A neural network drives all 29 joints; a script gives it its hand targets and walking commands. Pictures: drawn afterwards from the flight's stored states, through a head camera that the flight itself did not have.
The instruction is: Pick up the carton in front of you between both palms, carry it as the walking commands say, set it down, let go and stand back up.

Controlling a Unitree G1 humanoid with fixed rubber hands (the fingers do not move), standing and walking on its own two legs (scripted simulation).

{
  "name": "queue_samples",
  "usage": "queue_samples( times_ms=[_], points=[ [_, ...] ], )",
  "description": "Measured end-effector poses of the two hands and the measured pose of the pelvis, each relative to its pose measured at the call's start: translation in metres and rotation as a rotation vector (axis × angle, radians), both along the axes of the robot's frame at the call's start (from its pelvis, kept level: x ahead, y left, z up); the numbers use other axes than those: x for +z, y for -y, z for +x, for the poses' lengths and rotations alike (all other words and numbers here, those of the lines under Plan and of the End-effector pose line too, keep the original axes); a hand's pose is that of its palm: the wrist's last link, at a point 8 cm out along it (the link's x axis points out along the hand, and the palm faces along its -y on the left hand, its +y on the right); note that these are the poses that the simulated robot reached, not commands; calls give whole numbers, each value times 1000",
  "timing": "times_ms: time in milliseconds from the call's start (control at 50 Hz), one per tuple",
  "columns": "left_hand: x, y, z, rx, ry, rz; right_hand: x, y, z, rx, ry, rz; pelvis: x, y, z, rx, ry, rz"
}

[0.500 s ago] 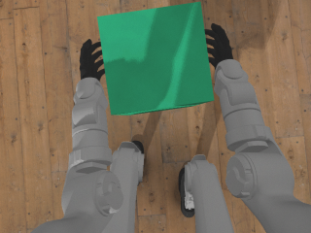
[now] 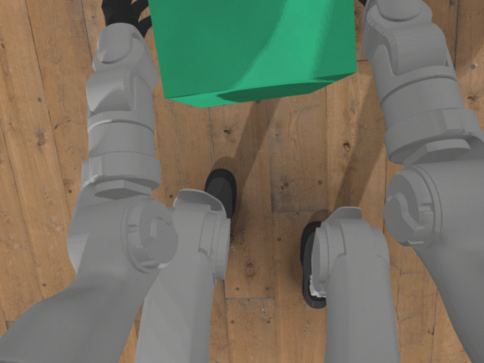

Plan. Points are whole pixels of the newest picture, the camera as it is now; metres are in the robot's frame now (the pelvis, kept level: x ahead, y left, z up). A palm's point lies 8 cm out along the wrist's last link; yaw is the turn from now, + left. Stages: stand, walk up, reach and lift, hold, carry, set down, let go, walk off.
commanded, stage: set down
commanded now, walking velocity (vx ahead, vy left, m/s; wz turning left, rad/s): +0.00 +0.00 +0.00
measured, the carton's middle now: (248, 23) +0.55 +0.09 -0.23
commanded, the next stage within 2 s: none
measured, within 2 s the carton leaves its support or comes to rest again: rests again in 1.20 s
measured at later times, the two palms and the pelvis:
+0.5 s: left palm (141, 22) +0.52 +0.23 -0.18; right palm (371, 5) +0.58 -0.07 -0.21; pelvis +0.00 -0.01 -0.04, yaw +0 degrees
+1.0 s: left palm (135, 31) +0.52 +0.25 -0.20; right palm (360, 14) +0.57 -0.06 -0.23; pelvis +0.00 +0.00 -0.04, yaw +1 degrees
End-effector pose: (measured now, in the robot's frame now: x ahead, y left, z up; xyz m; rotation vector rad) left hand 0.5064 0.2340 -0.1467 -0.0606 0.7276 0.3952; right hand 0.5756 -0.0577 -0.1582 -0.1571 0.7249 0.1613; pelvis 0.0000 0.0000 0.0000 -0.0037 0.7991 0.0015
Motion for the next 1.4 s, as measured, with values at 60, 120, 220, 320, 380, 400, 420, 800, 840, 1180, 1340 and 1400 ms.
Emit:
queue_samples(
  times_ms=[60, 120, 220, 320, 380, 400, 420, 800, 840, 1180, 1340, 1400],
  points=[
    [-10, -5, 5, -3, -8, 2, -15, -4, 3, 15, -7, 5, -8, 2, 1, 3, 2, 5],
    [-20, -8, 11, -14, -15, 2, -31, -5, 5, 26, -12, 2, -16, 4, 2, 5, 5, 10],
    [-26, -6, 19, -29, -14, 10, -44, -2, 5, 23, -9, 13, -23, 6, 5, -4, 9, 19],
    [-29, 1, 21, -45, -19, -1, -49, 7, 5, 16, -14, 10, -29, 8, 7, -13, 0, 28],
    [-31, 4, 19, -54, -27, -4, -51, 10, 5, 18, -21, 8, -31, 10, 6, -20, -2, 32],
    [-32, 4, 19, -56, -29, -4, -51, 10, 5, 20, -23, 8, -32, 11, 6, -22, -2, 33],
    [-33, 4, 18, -58, -32, -3, -52, 10, 4, 22, -25, 8, -33, 11, 5, -24, -2, 35],
    [-51, -8, 11, -66, -56, 7, -64, 3, -4, 67, -38, 51, -37, 8, -1, -28, 48, 37],
    [-53, -10, 11, -64, -59, 9, -65, 2, -4, 71, -36, 59, -37, 7, -2, -27, 55, 36],
    [-62, -17, 6, -71, -66, -7, -69, -2, -4, 101, 2, 90, -43, 4, -6, -17, 118, 48],
    [-80, -24, -12, -7, -95, 23, -85, 22, -3, 64, 19, 3, -42, 4, -10, -16, 150, 61],
    [-84, -28, -13, 12, -87, 30, -86, 42, 1, 33, 19, -27, -43, 3, -11, -24, 147, 61]
  ],
)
